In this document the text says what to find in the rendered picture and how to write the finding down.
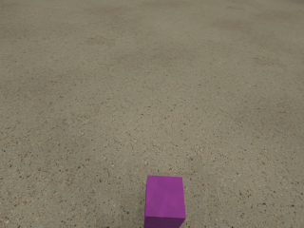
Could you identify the carton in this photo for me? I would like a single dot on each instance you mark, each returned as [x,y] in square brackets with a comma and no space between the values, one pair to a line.
[164,202]

